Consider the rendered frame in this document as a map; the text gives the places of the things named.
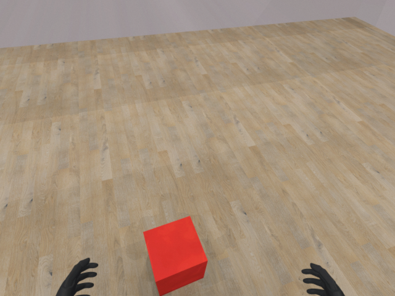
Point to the right robot hand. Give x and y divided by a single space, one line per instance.
326 282

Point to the carton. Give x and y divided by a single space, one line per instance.
176 255

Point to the left robot hand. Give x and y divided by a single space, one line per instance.
70 286

